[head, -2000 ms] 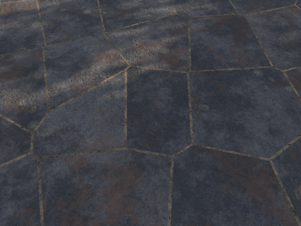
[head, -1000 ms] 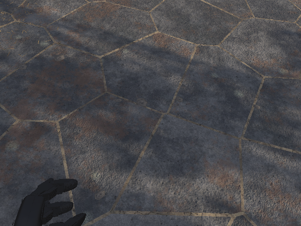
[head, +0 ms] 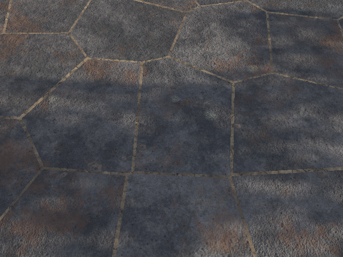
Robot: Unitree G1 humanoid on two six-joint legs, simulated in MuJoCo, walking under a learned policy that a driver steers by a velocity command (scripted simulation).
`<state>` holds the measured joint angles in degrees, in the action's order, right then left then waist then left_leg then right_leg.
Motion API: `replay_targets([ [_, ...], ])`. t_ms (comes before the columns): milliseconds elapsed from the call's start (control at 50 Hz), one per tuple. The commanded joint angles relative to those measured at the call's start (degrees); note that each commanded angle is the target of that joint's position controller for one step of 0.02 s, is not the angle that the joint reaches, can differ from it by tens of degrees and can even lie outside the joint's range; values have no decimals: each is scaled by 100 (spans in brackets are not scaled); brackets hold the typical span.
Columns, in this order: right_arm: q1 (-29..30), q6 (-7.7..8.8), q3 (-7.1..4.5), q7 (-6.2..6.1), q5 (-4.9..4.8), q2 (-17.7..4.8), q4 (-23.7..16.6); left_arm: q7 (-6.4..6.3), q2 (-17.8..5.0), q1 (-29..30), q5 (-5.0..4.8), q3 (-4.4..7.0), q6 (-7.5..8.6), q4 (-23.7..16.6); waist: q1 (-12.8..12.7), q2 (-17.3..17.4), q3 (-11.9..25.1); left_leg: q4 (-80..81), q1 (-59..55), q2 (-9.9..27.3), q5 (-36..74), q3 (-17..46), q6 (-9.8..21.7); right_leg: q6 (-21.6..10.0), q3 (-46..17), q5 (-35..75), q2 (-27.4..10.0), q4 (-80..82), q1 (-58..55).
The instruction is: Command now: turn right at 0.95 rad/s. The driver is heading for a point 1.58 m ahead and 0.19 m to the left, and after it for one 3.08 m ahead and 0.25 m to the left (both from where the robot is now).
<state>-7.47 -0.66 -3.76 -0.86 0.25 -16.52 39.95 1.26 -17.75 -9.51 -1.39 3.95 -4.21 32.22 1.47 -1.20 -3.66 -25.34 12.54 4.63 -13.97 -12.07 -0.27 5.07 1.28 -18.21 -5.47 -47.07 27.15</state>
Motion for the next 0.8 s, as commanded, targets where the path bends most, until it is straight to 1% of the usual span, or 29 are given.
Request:
replay_targets([
  [20, 124, 146, -383, 71, -170, -1133, -302, 62, -538, 32, -12, 208, -41, -483, -71, 1072, 853, 125, -972, 1511, 2526, 721, 921, -347, 340, 66, 213, 977, -353],
  [40, 151, 154, -383, 77, -236, -1071, -259, 59, -571, -172, -10, 265, -60, -410, -243, 989, 905, -292, -775, 1428, 2335, 490, 671, -535, 398, 493, 344, 1615, -878],
  [60, -133, 173, -343, 106, -226, -857, -116, -18, -795, -590, 14, 387, -57, -249, -397, 548, 1027, -1070, -202, 1129, 1914, 180, 298, -802, 179, 1260, 474, 2172, -1821],
  [80, -213, 196, -269, 120, 1, -625, -269, -141, -1616, -1082, 11, 633, -18, -229, -474, -1022, 1103, -2886, 1617, 485, -445, -189, -258, -1374, -1569, 3903, -654, 2346, -3259],
  [100, 156, 232, -151, 84, 195, -375, -702, -134, -2001, -759, 207, 629, 119, -429, -319, -1966, 1548, -4153, 3156, -262, -2520, 704, -539, -2592, -3469, 4344, -1676, 2315, -3543],
  [120, 548, 221, -249, 44, 117, -787, -639, -54, -1483, -693, 251, 518, 266, -454, -711, -986, 1677, -4687, 3235, -193, -2312, 1399, -462, -2614, -2974, 3943, -1591, 2530, -3345],
  [140, 621, 205, -254, 2, -25, -804, -632, -75, -1274, -525, 216, 416, 351, -364, -535, -764, 1359, -4647, 3190, -136, -1805, 1497, -319, -2293, -2429, 3593, -1293, 2536, -2985],
  [160, 400, 169, -265, -68, -15, -796, -476, -124, -1054, -187, 95, 353, 357, -357, -313, -404, 1169, -4367, 3120, -24, -1343, 1529, -303, -1963, -2002, 3280, -980, 2481, -2709],
  [180, 253, 133, -277, -115, 41, -848, -408, -173, -895, 103, 29, 276, 326, -396, -184, -495, 1107, -4168, 2902, -21, -1012, 1514, -339, -1828, -1776, 3343, -849, 2464, -2401],
  [200, 100, 112, -273, -102, 64, -830, -330, -207, -869, 233, 78, 226, 309, -427, -91, -599, 1151, -4230, 2515, -114, -769, 1430, -394, -1820, -1611, 3608, -722, 2462, -2075],
  [240, -139, 96, -234, -75, 18, -727, -222, -239, -854, 277, 166, 188, 308, -380, -31, -549, 1239, -3954, 2188, -228, -506, 1368, -471, -1840, -1454, 3646, -609, 2494, -1915],
  [320, -5, 65, -106, -49, -4, -526, -264, -279, -846, 218, 172, 144, 302, -215, -182, -648, 1106, -2814, 1836, -232, -343, 1404, -491, -1839, -1526, 3025, -579, 2490, -1832],
  [400, 57, 63, -88, 2, -28, -565, -327, -211, -813, 245, 199, 92, 292, -79, -288, -775, 871, -2007, 1225, -277, -549, 1371, -376, -1887, -1800, 2407, -622, 2460, -1441],
  [440, -173, 82, -23, 62, -26, -398, -229, -170, -333, 350, 226, -95, 336, 58, -184, -710, 947, -1265, 594, -168, -339, 1341, -279, -1766, -1661, 2154, -602, 2367, -1351],
  [460, -313, 104, 14, 97, -29, -283, -176, -149, -223, 398, 218, -148, 368, 139, -53, -645, 909, -552, 85, -234, 267, 1217, -195, -1609, -1496, 1788, -483, 2302, -1182],
  [480, -250, 116, 11, 110, 17, -376, -220, -143, -241, 171, 227, -143, 413, 267, -70, -515, 783, -15, -181, -270, 981, 1259, -103, -1354, -1358, 1280, -263, 2251, -1107],
  [500, -84, 126, -65, 83, 62, -808, -386, -172, -392, -38, 308, -90, 454, 308, -274, -132, 712, -132, -225, 82, 2168, 1792, 59, -1041, -1139, 649, 79, 1886, -1049],
  [520, 129, 121, -183, 61, -9, -1306, -519, -197, -504, -397, 383, -30, 482, 316, -653, 795, 655, -145, -73, 485, 2704, 2412, 511, -734, -604, -8, 642, 1507, -897],
  [540, 90, 113, -208, 73, -72, -1216, -514, -276, -518, -120, 397, -10, 473, 271, -458, 1285, 628, 211, 305, 747, 2036, 3023, 994, -455, -237, -112, 836, 1151, -1002],
  [560, -53, 114, -196, 73, -60, -1107, -502, -335, -565, 192, 310, 31, 447, 189, -287, 1429, 538, 390, 293, 853, 1780, 3465, 1196, -415, -230, -197, 890, 900, -844],
  [580, -208, 119, -219, 49, -58, -1115, -478, -371, -502, 337, 236, 54, 419, 142, -183, 1505, 559, 440, 116, 925, 1870, 3756, 1333, -428, -249, -460, 1001, 624, -588],
  [600, -389, 150, -235, 35, -60, -1113, -480, -372, -428, 432, 209, 66, 389, 90, -67, 1569, 580, 476, -159, 1012, 2101, 4013, 1466, -430, -374, -1125, 1087, 236, -234],
  [620, -565, 191, -278, 9, -57, -1162, -467, -352, -391, 513, 189, 80, 386, 26, 59, 1504, 680, 508, -489, 1146, 2306, 4265, 1584, -421, -600, -1685, 1067, -327, 147],
  [640, -582, 206, -313, -32, -77, -1199, -472, -332, -357, 486, 156, 95, 399, 22, 32, 1257, 798, 453, -670, 1156, 2434, 4291, 1576, -396, -763, -1762, 1002, -659, 333],
  [680, -284, 97, -362, -123, -208, -1121, -548, -296, -211, 361, 104, 76, 439, 89, -114, 959, 900, 375, -697, 800, 2125, 3983, 1230, -310, -813, -1315, 907, -32, 254],
  [720, -55, -113, -405, -185, -240, -1084, -664, -220, -95, 286, 60, 60, 506, 163, -131, 1031, 1025, 357, -416, 485, 1889, 3838, 1026, -236, -646, -717, 1049, 764, -322],
  [760, 114, -244, -440, -186, -246, -1086, -778, -124, -130, -98, 25, 111, 542, 316, -281, 1143, 1135, 283, -53, 269, 1554, 3830, 878, -249, -493, -63, 1161, 1740, -1083],
  [780, 222, -269, -417, -197, -322, -1005, -821, -106, -217, -541, 14, 170, 552, 468, -514, 1009, 1313, 245, 511, 46, 18, 3721, 696, -354, -396, 469, 1103, 2525, -1916],
  [800, 86, -259, -360, -191, -319, -798, -838, -148, -555, -911, 1, 302, 531, 571, -612, 435, 1301, -343, 1871, -394, -1855, 3345, 358, -614, -997, 104, 381, 2821, -3120],
])
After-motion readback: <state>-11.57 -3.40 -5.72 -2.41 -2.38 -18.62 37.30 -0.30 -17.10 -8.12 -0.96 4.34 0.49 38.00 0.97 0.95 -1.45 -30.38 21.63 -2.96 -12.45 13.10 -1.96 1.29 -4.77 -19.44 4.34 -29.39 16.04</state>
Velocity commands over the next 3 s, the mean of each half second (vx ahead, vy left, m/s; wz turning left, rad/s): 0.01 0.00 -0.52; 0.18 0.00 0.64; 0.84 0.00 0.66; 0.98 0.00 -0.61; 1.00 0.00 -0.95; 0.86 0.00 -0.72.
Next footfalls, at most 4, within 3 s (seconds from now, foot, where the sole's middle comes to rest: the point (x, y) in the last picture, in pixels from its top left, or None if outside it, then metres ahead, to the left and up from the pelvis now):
0.06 right None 0.05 -0.14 -0.78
0.48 left None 0.13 0.09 -0.78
0.80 right None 0.07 -0.16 -0.78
1.38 left None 0.36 0.24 -0.78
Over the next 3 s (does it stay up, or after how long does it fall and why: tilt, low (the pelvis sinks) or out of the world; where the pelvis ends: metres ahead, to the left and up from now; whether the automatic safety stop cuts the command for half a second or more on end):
stays up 1.50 0.20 0.00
